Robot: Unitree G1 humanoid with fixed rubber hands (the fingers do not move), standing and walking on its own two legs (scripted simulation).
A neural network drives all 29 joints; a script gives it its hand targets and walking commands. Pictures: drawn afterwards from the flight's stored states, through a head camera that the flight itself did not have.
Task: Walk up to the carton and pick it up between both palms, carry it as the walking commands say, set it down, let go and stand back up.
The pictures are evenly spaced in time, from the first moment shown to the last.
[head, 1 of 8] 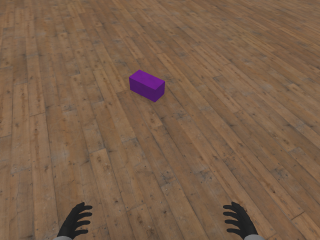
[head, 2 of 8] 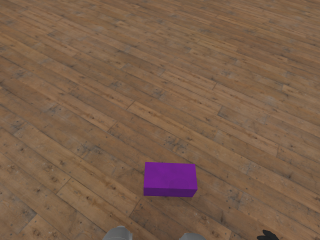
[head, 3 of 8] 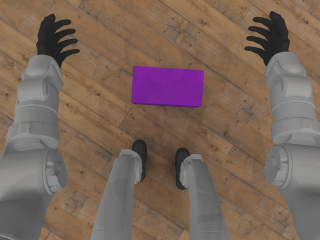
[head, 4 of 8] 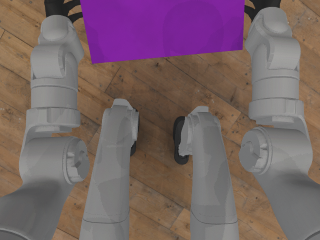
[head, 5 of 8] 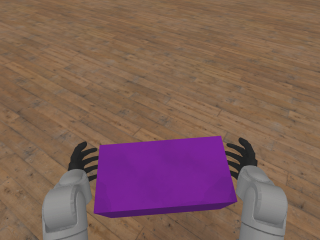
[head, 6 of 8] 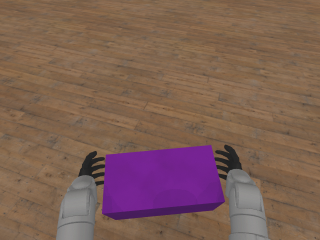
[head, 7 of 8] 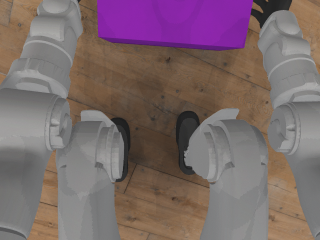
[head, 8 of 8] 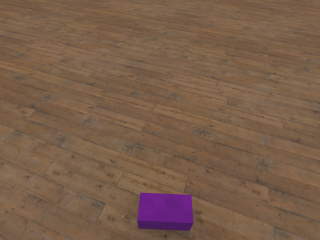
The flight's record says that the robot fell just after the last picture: no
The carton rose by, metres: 0.73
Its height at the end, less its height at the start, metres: +0.00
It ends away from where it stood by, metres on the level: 0.49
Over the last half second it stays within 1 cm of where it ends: yes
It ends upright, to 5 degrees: yes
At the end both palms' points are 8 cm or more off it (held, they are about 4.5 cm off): yes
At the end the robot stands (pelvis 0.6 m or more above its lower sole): yes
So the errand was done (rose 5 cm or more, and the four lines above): yes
